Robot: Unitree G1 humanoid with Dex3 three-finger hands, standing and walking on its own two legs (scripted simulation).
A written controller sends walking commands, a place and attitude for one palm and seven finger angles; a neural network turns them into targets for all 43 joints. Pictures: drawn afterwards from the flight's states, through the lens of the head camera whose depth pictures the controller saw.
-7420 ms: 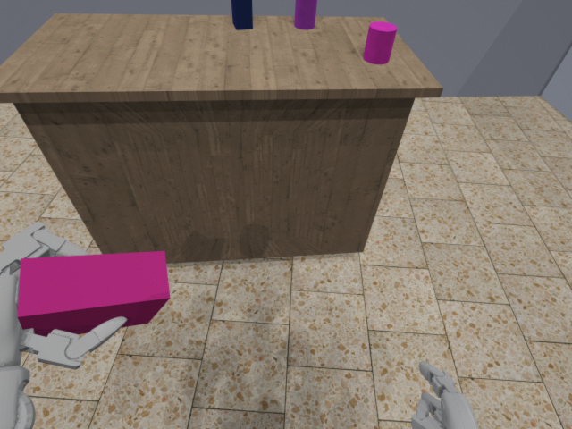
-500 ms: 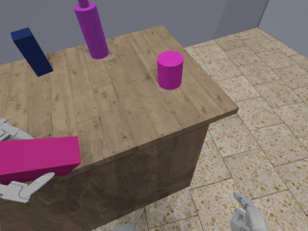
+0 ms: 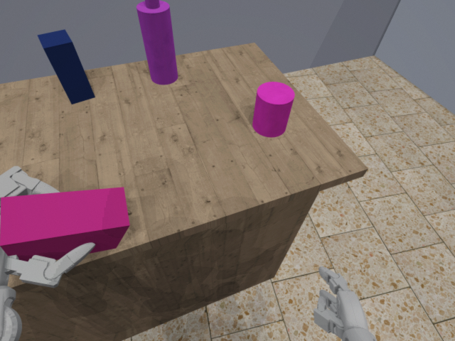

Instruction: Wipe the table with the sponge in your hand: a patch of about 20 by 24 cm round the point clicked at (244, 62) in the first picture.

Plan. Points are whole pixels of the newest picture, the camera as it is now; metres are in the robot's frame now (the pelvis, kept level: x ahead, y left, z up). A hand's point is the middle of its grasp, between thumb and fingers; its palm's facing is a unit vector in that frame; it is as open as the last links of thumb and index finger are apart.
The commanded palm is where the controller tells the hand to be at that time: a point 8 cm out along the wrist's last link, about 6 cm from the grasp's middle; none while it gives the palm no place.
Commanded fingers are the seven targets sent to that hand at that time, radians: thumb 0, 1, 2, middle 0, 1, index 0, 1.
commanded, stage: come to a stop and stand still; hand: left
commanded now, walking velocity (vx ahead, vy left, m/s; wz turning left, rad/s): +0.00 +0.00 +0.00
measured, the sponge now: (87, 225) +0.23 +0.21 +0.14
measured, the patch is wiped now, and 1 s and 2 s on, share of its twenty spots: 0.00 0.00 0.00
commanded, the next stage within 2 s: look again from close up in 0.70 s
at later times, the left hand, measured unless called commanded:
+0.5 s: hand (29, 233) +0.20 +0.27 +0.16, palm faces +0.36 -0.86 -0.36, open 9.4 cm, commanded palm +0.15 +0.30 +0.17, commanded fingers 0.00 0.10 1.30 -1.20 -1.60 -1.20 -1.60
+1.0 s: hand (28, 218) +0.22 +0.28 +0.16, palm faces +0.41 -0.83 -0.37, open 9.4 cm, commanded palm +0.16 +0.30 +0.17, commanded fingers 0.00 0.10 1.30 -1.20 -1.60 -1.20 -1.60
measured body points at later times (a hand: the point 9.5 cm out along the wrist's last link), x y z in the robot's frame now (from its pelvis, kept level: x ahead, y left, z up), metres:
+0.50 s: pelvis -0.02 +0.02 +0.00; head +0.01 +0.05 +0.44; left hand +0.18 +0.31 +0.18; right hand +0.15 -0.21 -0.07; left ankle +0.04 +0.13 -0.74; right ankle -0.02 -0.14 -0.74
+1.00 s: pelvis +0.00 +0.02 +0.00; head +0.04 +0.05 +0.45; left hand +0.20 +0.32 +0.18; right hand +0.20 -0.19 -0.07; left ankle +0.04 +0.13 -0.74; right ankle -0.02 -0.14 -0.74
